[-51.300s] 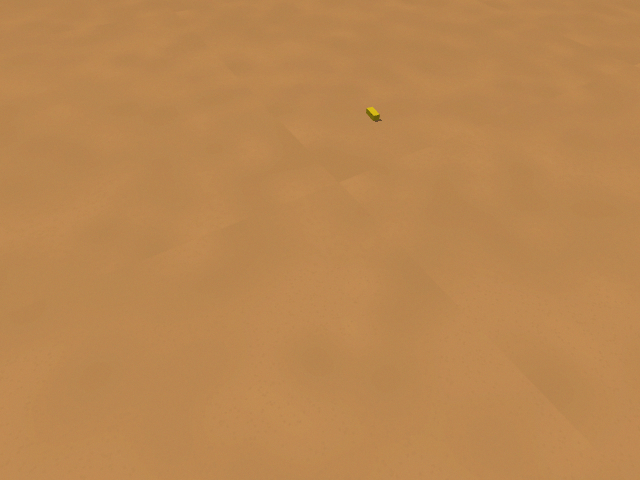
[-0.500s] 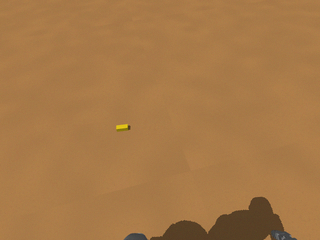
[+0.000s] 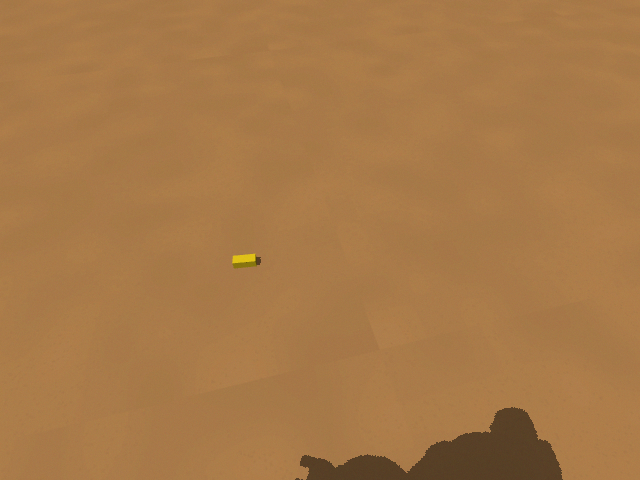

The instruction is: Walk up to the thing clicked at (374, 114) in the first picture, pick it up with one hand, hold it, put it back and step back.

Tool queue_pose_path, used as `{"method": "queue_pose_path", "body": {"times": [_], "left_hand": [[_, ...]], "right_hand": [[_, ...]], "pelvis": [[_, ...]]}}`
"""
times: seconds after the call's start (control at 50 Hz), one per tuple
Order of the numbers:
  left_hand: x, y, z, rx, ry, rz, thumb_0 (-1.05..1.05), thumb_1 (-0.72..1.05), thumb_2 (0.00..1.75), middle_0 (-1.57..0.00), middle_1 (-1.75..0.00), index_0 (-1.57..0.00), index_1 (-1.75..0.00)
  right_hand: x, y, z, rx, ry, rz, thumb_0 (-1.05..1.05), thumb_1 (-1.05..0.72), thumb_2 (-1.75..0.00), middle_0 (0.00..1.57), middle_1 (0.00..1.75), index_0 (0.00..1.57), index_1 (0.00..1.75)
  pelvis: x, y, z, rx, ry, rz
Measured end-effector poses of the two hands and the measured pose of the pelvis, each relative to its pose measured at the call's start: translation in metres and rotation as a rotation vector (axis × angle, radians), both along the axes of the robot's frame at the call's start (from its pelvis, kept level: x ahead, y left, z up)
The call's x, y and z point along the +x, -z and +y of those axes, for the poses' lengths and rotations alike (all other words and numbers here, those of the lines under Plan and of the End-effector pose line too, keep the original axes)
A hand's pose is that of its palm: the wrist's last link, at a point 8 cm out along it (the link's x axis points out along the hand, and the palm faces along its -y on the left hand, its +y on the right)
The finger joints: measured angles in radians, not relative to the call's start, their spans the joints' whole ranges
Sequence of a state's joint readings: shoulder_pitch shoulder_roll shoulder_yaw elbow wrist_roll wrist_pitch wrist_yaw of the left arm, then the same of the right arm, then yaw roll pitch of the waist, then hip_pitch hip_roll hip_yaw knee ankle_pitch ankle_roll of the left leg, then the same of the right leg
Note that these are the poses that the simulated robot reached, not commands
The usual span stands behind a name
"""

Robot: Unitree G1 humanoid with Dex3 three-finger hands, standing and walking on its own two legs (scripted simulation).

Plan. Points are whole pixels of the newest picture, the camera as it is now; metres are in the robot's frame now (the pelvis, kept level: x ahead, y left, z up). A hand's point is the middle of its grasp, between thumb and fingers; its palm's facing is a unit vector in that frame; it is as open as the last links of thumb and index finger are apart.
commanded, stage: step back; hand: left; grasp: from above
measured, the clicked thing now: (244, 261) +1.05 +0.35 -0.75
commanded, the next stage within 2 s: stand in 0.74 s
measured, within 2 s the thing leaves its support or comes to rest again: neither
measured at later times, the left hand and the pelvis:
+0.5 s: hand out of the picture +0.14 +0.30 -0.15, palm faces +0.03 -0.93 -0.36, open 7.4 cm; pelvis +0.05 +0.04 +0.00, yaw +1 degrees
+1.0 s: hand out of the picture +0.10 +0.28 -0.14, palm faces -0.01 -0.94 -0.33, open 7.4 cm; pelvis +0.03 +0.03 +0.02, yaw +1 degrees
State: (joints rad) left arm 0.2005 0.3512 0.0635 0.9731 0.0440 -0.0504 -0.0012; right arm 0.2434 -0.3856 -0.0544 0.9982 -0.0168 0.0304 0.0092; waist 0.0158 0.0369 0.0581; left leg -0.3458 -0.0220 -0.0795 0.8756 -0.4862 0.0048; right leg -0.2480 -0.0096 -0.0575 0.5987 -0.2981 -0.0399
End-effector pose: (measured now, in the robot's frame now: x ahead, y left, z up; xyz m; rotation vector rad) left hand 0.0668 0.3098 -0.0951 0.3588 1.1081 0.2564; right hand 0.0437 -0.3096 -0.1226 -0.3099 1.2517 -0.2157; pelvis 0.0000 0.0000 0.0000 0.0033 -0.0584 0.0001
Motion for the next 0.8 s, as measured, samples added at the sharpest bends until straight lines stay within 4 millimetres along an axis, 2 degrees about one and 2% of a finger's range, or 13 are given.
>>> {"method": "queue_pose_path", "body": {"times": [0.12, 0.22, 0.3, 0.46, 0.56, 0.68, 0.8], "left_hand": [[0.013, 0.001, 0.007, -0.022, -0.010, 0.013, 0.00, 0.90, 0.90, -0.21, -0.30, -0.20, -0.30], [0.031, 0.016, 0.027, -0.038, -0.033, 0.031, 0.00, 0.90, 0.90, -0.21, -0.30, -0.20, -0.30], [0.044, 0.021, 0.034, -0.051, -0.041, 0.051, 0.00, 0.90, 0.90, -0.21, -0.30, -0.20, -0.30], [0.058, 0.018, 0.036, -0.053, -0.032, 0.055, 0.00, 0.90, 0.90, -0.20, -0.30, -0.20, -0.30], [0.062, 0.012, 0.035, -0.050, -0.032, 0.040, 0.00, 0.90, 0.90, -0.20, -0.30, -0.20, -0.30], [0.057, 0.008, 0.032, -0.050, -0.029, 0.046, 0.00, 0.90, 0.90, -0.20, -0.30, -0.20, -0.30], [0.046, 0.009, 0.028, -0.063, -0.028, 0.077, 0.00, 0.90, 0.90, -0.20, -0.30, -0.20, -0.30]], "right_hand": [[0.025, -0.004, 0.008, -0.010, -0.038, 0.003, 0.01, -0.91, -0.90, 0.20, 0.30, 0.20, 0.30], [0.040, -0.004, 0.027, -0.035, -0.050, 0.013, 0.01, -0.91, -0.90, 0.20, 0.30, 0.20, 0.30], [0.057, -0.008, 0.043, -0.025, -0.060, 0.004, 0.01, -0.91, -0.90, 0.20, 0.30, 0.20, 0.30], [0.107, -0.015, 0.058, -0.004, -0.072, -0.087, 0.01, -0.91, -0.90, 0.21, 0.30, 0.20, 0.30], [0.128, -0.020, 0.060, 0.004, -0.082, -0.137, 0.01, -0.91, -0.90, 0.21, 0.30, 0.20, 0.30], [0.133, -0.024, 0.060, 0.012, -0.086, -0.150, 0.01, -0.91, -0.90, 0.21, 0.30, 0.20, 0.30], [0.117, -0.025, 0.057, 0.018, -0.074, -0.119, 0.01, -0.91, -0.90, 0.20, 0.30, 0.20, 0.30]], "pelvis": [[0.015, -0.003, 0.012, 0.002, -0.018, 0.014], [0.027, 0.004, 0.028, 0.020, -0.027, 0.014], [0.035, 0.002, 0.033, 0.000, -0.025, 0.027], [0.044, -0.003, 0.036, -0.011, -0.019, 0.031], [0.045, -0.006, 0.036, -0.009, -0.014, 0.023], [0.041, -0.009, 0.035, -0.008, -0.010, 0.018], [0.038, -0.013, 0.033, -0.006, -0.007, 0.012]]}}
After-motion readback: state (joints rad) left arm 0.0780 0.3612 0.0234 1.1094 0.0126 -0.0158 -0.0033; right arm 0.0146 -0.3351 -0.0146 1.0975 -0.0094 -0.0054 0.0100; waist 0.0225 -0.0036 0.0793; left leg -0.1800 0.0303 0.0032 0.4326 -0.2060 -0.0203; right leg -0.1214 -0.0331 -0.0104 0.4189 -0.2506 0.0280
